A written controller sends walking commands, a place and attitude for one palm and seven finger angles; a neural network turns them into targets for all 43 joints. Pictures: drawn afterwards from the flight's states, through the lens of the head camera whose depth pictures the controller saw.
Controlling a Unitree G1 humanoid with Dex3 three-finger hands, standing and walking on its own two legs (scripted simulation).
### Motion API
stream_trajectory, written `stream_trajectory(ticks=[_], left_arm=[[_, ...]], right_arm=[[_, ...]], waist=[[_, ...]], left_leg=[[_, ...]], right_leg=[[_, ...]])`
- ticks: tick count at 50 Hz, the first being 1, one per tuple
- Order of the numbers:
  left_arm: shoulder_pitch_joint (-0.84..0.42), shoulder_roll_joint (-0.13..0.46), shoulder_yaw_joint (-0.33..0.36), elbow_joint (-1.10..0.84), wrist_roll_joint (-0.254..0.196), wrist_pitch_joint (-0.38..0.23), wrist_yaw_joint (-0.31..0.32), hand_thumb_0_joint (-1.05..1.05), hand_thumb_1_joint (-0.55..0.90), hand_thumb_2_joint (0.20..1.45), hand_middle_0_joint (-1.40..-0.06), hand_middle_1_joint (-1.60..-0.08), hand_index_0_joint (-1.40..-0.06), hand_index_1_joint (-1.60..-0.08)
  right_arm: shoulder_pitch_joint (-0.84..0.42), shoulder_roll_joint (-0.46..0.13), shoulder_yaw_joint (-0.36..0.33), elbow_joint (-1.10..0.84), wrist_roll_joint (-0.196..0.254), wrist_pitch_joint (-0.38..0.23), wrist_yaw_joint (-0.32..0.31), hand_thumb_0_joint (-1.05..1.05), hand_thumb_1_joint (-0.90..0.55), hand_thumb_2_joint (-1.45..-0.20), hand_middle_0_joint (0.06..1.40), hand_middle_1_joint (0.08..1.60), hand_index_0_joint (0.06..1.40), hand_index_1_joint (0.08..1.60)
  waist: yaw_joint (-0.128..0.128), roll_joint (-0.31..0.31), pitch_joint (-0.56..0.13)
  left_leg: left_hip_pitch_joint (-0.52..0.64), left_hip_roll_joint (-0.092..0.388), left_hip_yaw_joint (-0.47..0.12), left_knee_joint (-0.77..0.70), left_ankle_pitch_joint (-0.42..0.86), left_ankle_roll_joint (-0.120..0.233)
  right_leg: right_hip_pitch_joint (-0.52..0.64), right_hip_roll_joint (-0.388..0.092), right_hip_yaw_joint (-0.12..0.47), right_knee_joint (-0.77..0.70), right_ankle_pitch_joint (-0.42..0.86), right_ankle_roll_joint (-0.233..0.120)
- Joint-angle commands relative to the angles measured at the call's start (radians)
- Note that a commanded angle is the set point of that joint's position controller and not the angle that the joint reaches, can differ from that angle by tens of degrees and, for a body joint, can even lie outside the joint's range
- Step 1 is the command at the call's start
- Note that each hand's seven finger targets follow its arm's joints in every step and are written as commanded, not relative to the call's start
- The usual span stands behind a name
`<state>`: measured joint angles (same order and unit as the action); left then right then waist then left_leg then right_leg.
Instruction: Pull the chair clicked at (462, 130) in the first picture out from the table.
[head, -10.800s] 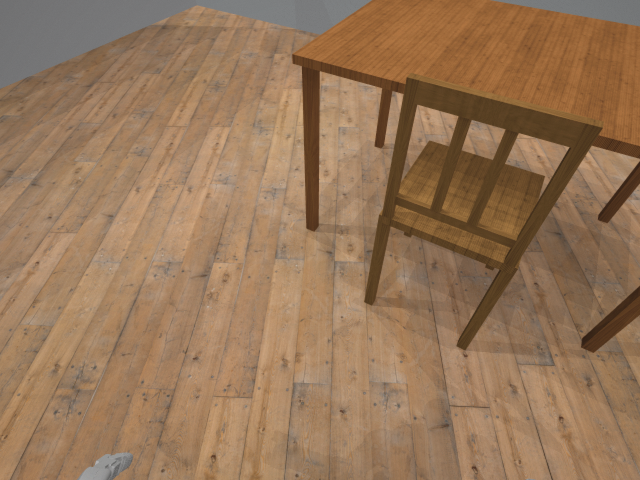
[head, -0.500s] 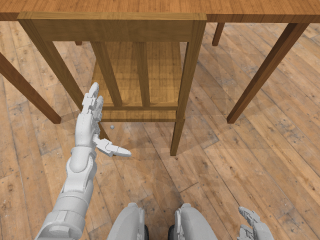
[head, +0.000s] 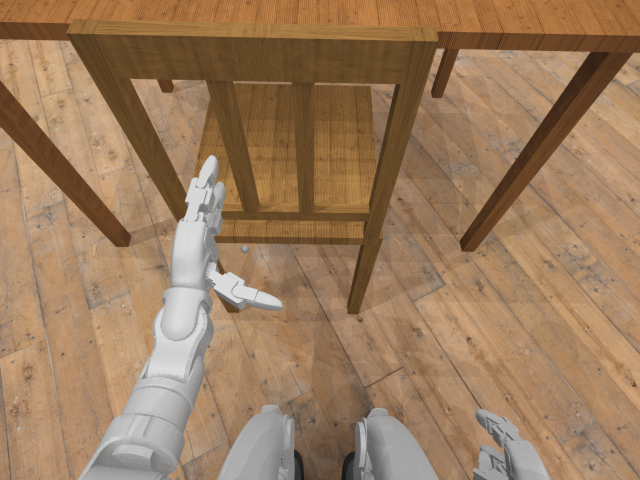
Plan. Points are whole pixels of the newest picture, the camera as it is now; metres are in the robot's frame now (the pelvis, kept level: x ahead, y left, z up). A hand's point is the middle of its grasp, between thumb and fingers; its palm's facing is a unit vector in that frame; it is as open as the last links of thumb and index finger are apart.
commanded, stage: aim the fingers beside a spindle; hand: left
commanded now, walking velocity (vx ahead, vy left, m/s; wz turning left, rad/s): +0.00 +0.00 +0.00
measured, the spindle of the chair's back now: (238, 154) +0.54 +0.12 +0.02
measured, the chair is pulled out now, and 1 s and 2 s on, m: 0.00 0.00 0.00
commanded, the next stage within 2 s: none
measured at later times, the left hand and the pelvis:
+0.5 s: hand (248, 254) +0.39 +0.10 +0.01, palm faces -0.03 -1.00 -0.02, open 16.9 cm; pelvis +0.00 +0.00 +0.00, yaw +0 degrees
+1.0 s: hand (232, 249) +0.39 +0.11 +0.03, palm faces +0.00 -1.00 -0.05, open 16.9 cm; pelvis +0.01 -0.01 +0.00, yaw +0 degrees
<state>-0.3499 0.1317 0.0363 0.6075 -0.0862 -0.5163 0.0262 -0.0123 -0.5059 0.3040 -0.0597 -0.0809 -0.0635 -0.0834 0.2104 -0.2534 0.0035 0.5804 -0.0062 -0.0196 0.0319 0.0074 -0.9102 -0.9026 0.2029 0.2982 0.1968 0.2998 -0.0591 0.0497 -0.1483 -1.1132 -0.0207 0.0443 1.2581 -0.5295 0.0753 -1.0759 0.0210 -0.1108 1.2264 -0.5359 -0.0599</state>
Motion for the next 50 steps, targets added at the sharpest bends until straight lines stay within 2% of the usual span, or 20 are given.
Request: stream_trajectory(ticks=[1,2,6,9,15,18,20,24,26,32,34,36,39,41,42,44,45,46,47,50], left_arm=[[-0.209,0.109,0.063,-0.114,0.008,-0.037,0.016,0.000,-0.500,0.300,-0.060,-0.080,-0.060,-0.080],[-0.228,0.091,0.043,-0.144,0.007,-0.039,0.013,0.000,-0.500,0.300,-0.060,-0.080,-0.060,-0.080],[-0.217,0.116,0.062,-0.288,-0.014,-0.069,0.014,0.000,-0.500,0.300,-0.060,-0.080,-0.060,-0.080],[-0.236,0.102,0.034,-0.306,-0.014,-0.082,0.010,0.000,-0.500,0.300,-0.060,-0.080,-0.060,-0.080],[-0.231,0.051,-0.022,-0.190,-0.001,-0.059,-0.006,0.000,-0.500,0.300,-0.060,-0.080,-0.060,-0.080],[-0.237,0.061,-0.002,-0.154,-0.004,-0.047,-0.008,0.000,-0.500,0.300,-0.060,-0.080,-0.060,-0.080],[-0.265,0.086,0.018,-0.182,-0.006,-0.054,-0.001,0.000,-0.500,0.300,-0.060,-0.080,-0.060,-0.080],[-0.270,0.175,0.109,-0.256,-0.010,-0.087,0.022,0.000,-0.500,0.300,-0.060,-0.080,-0.060,-0.080],[-0.243,0.160,0.094,-0.269,-0.004,-0.092,0.027,0.000,-0.500,0.300,-0.060,-0.080,-0.060,-0.080],[-0.142,0.095,0.038,-0.148,-0.016,-0.040,-0.026,0.000,-0.500,0.300,-0.060,-0.080,-0.060,-0.080],[-0.181,0.056,-0.001,-0.138,-0.029,-0.027,-0.048,0.000,-0.500,0.300,-0.060,-0.080,-0.060,-0.080],[-0.200,0.095,0.032,-0.178,-0.041,-0.040,-0.056,0.000,-0.500,0.300,-0.060,-0.080,-0.060,-0.080],[-0.212,0.133,0.058,-0.299,-0.041,-0.078,-0.042,0.000,-0.500,0.300,-0.060,-0.080,-0.060,-0.080],[-0.234,0.169,0.087,-0.345,-0.035,-0.098,-0.019,0.000,-0.500,0.300,-0.060,-0.080,-0.060,-0.080],[-0.227,0.138,0.057,-0.344,-0.029,-0.100,-0.014,0.000,-0.500,0.300,-0.060,-0.080,-0.060,-0.080],[-0.186,0.156,0.081,-0.298,-0.019,-0.095,-0.004,0.000,-0.500,0.300,-0.060,-0.080,-0.060,-0.080],[-0.159,0.165,0.100,-0.257,-0.018,-0.085,-0.002,0.000,-0.500,0.300,-0.060,-0.080,-0.060,-0.080],[-0.128,0.160,0.103,-0.195,-0.013,-0.071,-0.005,0.000,-0.500,0.300,-0.060,-0.080,-0.060,-0.080],[-0.138,0.125,0.068,-0.159,-0.012,-0.058,-0.015,0.000,-0.500,0.300,-0.060,-0.080,-0.060,-0.080],[-0.145,0.094,0.038,-0.148,-0.022,-0.035,-0.046,0.000,-0.500,0.300,-0.060,-0.080,-0.060,-0.080]], right_arm=[[0.058,-0.143,-0.046,-0.114,0.005,-0.008,-0.006,0.000,-0.900,-0.900,0.200,0.300,0.200,0.300],[0.055,-0.140,-0.046,-0.118,0.003,-0.006,-0.005,0.000,-0.900,-0.900,0.200,0.300,0.200,0.300],[0.051,-0.131,-0.047,-0.141,0.001,-0.005,-0.003,0.000,-0.900,-0.900,0.200,0.300,0.200,0.300],[0.053,-0.125,-0.046,-0.130,0.003,-0.007,-0.008,0.000,-0.900,-0.900,0.200,0.300,0.200,0.300],[0.058,-0.137,-0.047,-0.106,0.009,-0.007,-0.011,0.000,-0.900,-0.900,0.200,0.300,0.200,0.300],[0.057,-0.139,-0.047,-0.102,0.008,-0.004,-0.012,0.000,-0.900,-0.900,0.200,0.300,0.200,0.300],[0.058,-0.137,-0.046,-0.109,0.006,-0.005,-0.013,0.000,-0.900,-0.900,0.200,0.300,0.200,0.300],[0.054,-0.127,-0.043,-0.118,-0.001,-0.008,-0.015,0.000,-0.900,-0.900,0.200,0.300,0.200,0.300],[0.051,-0.122,-0.042,-0.123,-0.002,-0.007,-0.013,0.000,-0.900,-0.900,0.200,0.300,0.200,0.300],[0.062,-0.135,-0.043,-0.118,0.009,0.001,-0.006,0.000,-0.900,-0.900,0.200,0.300,0.200,0.300],[0.061,-0.134,-0.044,-0.117,0.014,0.001,-0.009,0.000,-0.900,-0.900,0.200,0.300,0.200,0.300],[0.060,-0.137,-0.046,-0.120,0.015,-0.005,-0.013,0.000,-0.900,-0.900,0.200,0.300,0.200,0.300],[0.063,-0.129,-0.048,-0.125,0.008,-0.015,-0.015,0.000,-0.900,-0.900,0.200,0.300,0.200,0.300],[0.066,-0.128,-0.049,-0.117,0.003,-0.020,-0.017,0.000,-0.900,-0.900,0.200,0.300,0.200,0.300],[0.063,-0.121,-0.046,-0.113,0.001,-0.021,-0.015,0.000,-0.900,-0.900,0.200,0.300,0.200,0.300],[0.061,-0.122,-0.044,-0.108,0.000,-0.020,-0.012,0.000,-0.900,-0.900,0.200,0.300,0.200,0.300],[0.065,-0.125,-0.044,-0.106,0.000,-0.018,-0.013,0.000,-0.900,-0.900,0.200,0.300,0.200,0.300],[0.059,-0.125,-0.042,-0.107,0.002,-0.013,-0.012,0.000,-0.900,-0.900,0.200,0.300,0.200,0.300],[0.054,-0.126,-0.040,-0.105,0.005,-0.010,-0.011,0.000,-0.900,-0.900,0.200,0.300,0.200,0.300],[0.050,-0.132,-0.042,-0.121,0.011,-0.008,-0.009,0.000,-0.900,-0.900,0.200,0.300,0.200,0.300]], waist=[[-0.017,-0.047,-0.369],[-0.018,-0.032,-0.401],[0.006,0.011,-0.509],[-0.022,-0.038,-0.468],[-0.047,-0.035,-0.346],[-0.042,-0.044,-0.358],[-0.033,-0.005,-0.386],[-0.005,-0.015,-0.475],[-0.003,0.015,-0.490],[-0.026,-0.068,-0.390],[-0.048,-0.094,-0.357],[-0.037,-0.076,-0.378],[-0.010,0.002,-0.470],[-0.009,0.021,-0.489],[-0.017,0.023,-0.483],[-0.014,-0.005,-0.443],[-0.017,-0.048,-0.429],[-0.017,-0.065,-0.381],[-0.033,-0.084,-0.346],[-0.029,-0.037,-0.352]], left_leg=[[0.277,0.021,-0.133,-0.174,0.246,-0.051],[0.296,0.021,-0.131,-0.170,0.266,-0.051],[0.374,0.024,-0.131,-0.168,0.353,-0.059],[0.346,0.028,-0.124,-0.159,0.335,-0.048],[0.308,0.027,-0.142,-0.174,0.225,-0.045],[0.297,0.023,-0.135,-0.169,0.221,-0.045],[0.306,0.019,-0.128,-0.163,0.237,-0.046],[0.302,0.016,-0.112,-0.150,0.311,-0.048],[0.327,0.018,-0.112,-0.153,0.344,-0.051],[0.246,0.016,-0.100,-0.157,0.275,-0.041],[0.226,0.014,-0.096,-0.151,0.247,-0.036],[0.225,0.013,-0.094,-0.144,0.245,-0.036],[0.308,0.014,-0.098,-0.148,0.322,-0.043],[0.346,0.018,-0.107,-0.147,0.362,-0.047],[0.352,0.018,-0.107,-0.146,0.370,-0.046],[0.305,0.017,-0.101,-0.144,0.344,-0.045],[0.279,0.015,-0.098,-0.142,0.331,-0.040],[0.235,0.013,-0.094,-0.145,0.298,-0.041],[0.210,0.013,-0.091,-0.143,0.261,-0.039],[0.223,0.009,-0.090,-0.149,0.244,-0.039]], right_leg=[[0.167,-0.010,0.088,-0.160,0.223,0.024],[0.174,-0.011,0.090,-0.155,0.242,0.025],[0.228,-0.010,0.098,-0.148,0.313,0.024],[0.243,-0.008,0.106,-0.164,0.321,0.031],[0.150,-0.007,0.091,-0.183,0.197,0.026],[0.153,-0.008,0.094,-0.184,0.197,0.026],[0.161,-0.008,0.098,-0.176,0.211,0.024],[0.263,-0.010,0.121,-0.161,0.309,0.027],[0.262,-0.010,0.117,-0.152,0.339,0.027],[0.263,-0.006,0.119,-0.185,0.305,0.032],[0.252,-0.008,0.124,-0.202,0.284,0.035],[0.261,-0.011,0.134,-0.201,0.276,0.033],[0.285,-0.010,0.129,-0.179,0.335,0.026],[0.271,-0.008,0.121,-0.165,0.359,0.027],[0.269,-0.007,0.121,-0.166,0.366,0.029],[0.277,-0.006,0.124,-0.168,0.356,0.029],[0.285,-0.004,0.124,-0.173,0.353,0.032],[0.281,-0.006,0.126,-0.177,0.333,0.033],[0.261,-0.007,0.128,-0.187,0.303,0.036],[0.244,-0.007,0.127,-0.190,0.274,0.030]])
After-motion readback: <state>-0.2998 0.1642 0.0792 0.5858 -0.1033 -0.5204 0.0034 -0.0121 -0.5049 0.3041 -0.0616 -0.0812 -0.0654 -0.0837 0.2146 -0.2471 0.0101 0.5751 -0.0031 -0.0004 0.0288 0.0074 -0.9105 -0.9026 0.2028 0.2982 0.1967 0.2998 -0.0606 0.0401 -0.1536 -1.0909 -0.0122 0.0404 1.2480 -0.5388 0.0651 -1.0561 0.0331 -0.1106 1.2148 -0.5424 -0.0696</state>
